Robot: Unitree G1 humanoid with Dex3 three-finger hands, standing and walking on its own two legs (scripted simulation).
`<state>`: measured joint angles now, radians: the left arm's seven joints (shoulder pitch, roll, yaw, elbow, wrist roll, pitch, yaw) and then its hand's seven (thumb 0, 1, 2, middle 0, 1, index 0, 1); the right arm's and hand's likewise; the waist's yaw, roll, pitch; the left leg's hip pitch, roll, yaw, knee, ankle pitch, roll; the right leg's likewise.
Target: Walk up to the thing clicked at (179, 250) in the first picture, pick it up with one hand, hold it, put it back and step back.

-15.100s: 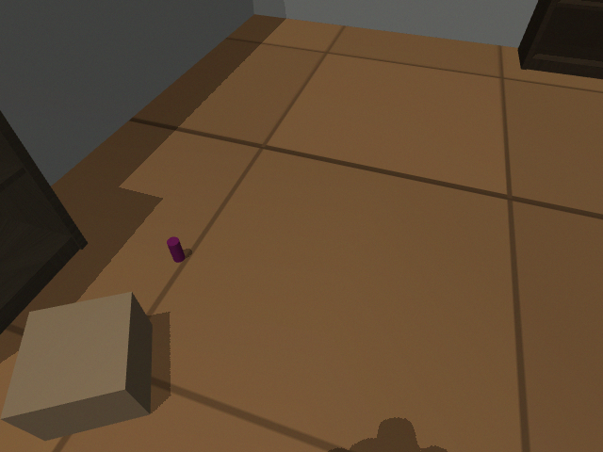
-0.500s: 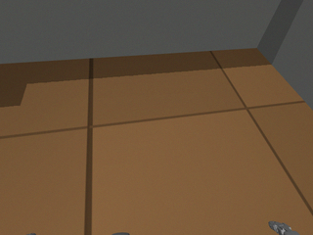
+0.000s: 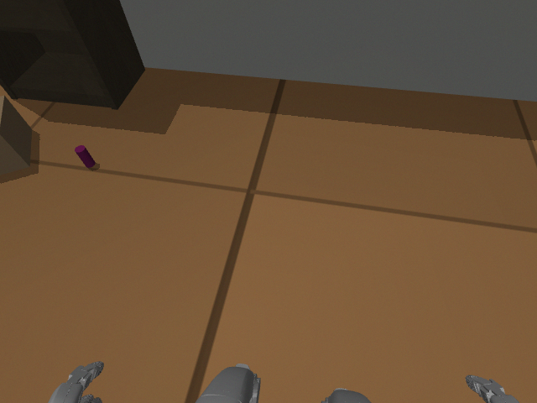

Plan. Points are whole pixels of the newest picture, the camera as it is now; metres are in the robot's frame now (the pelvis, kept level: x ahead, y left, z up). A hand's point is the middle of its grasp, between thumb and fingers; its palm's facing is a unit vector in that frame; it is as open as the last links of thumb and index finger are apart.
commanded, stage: walk up
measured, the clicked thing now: (85, 156) +1.23 +0.94 -0.70
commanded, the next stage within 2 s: stand in 1.74 s
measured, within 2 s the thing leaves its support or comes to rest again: neither
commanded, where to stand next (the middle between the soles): +0.10 +0.01 m, yaw +28 degrees
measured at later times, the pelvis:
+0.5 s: pelvis +0.01 -0.01 -0.01, yaw +18 degrees
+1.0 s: pelvis +0.01 -0.01 -0.01, yaw +28 degrees
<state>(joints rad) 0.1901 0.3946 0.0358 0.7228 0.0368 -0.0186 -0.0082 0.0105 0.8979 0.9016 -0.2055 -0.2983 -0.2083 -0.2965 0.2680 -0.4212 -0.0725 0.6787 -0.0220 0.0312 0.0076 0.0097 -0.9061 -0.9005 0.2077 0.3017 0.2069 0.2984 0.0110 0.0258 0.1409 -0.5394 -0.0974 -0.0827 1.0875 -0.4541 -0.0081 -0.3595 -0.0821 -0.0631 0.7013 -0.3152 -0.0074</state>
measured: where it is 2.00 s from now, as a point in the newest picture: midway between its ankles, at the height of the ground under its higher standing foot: outside the picture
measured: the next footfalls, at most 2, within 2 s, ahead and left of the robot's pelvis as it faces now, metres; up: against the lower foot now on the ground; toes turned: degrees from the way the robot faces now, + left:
left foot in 0.20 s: +0.06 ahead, +0.15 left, +0.00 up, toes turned +8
right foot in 0.52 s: +0.14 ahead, -0.12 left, +0.00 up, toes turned +24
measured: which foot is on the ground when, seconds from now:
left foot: up 0.00-0.18, down 0.20-0.54, up 0.56-0.76, down 0.78-1.00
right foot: down 0.00-0.22, up 0.24-0.50, down 0.52-1.00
